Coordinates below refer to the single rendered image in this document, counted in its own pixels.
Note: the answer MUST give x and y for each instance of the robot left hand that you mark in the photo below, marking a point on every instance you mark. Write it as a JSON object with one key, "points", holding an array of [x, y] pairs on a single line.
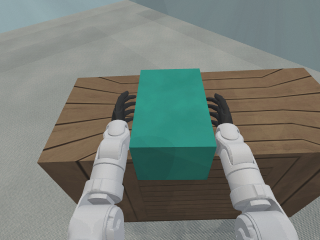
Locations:
{"points": [[119, 112]]}

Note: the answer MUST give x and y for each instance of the left robot forearm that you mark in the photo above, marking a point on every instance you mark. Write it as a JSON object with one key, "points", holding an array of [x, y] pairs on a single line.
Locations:
{"points": [[105, 186]]}

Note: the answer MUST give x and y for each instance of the right robot forearm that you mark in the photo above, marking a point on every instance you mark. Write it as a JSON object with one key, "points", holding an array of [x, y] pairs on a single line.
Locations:
{"points": [[249, 193]]}

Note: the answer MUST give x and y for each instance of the right robot upper arm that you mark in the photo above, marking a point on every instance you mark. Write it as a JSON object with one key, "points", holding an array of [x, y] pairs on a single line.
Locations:
{"points": [[264, 225]]}

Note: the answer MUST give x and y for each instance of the left robot upper arm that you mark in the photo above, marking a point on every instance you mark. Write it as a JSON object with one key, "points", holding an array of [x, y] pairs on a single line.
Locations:
{"points": [[97, 222]]}

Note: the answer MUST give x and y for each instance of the pedestal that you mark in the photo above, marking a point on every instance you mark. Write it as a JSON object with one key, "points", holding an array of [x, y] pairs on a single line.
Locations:
{"points": [[277, 112]]}

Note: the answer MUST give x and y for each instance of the carton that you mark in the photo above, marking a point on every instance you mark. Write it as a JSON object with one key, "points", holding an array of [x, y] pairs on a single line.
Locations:
{"points": [[172, 136]]}

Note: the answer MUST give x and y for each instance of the robot right hand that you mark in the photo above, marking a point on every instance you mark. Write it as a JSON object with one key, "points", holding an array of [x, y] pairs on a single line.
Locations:
{"points": [[223, 114]]}

